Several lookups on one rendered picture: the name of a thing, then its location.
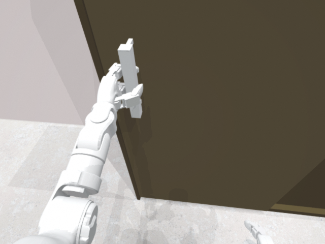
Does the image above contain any robot right hand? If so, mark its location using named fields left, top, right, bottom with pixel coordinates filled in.
left=243, top=220, right=274, bottom=244

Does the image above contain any handle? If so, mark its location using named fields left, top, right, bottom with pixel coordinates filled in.
left=118, top=39, right=142, bottom=118

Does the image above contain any robot left hand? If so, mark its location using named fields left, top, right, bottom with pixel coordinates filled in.
left=97, top=63, right=143, bottom=112

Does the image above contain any left robot upper arm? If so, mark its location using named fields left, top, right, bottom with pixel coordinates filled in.
left=13, top=196, right=98, bottom=244

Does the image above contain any wardrobe door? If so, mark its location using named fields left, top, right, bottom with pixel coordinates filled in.
left=276, top=159, right=325, bottom=209
left=84, top=0, right=325, bottom=211

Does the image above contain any left robot forearm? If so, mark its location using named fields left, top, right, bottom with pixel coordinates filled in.
left=38, top=102, right=117, bottom=233

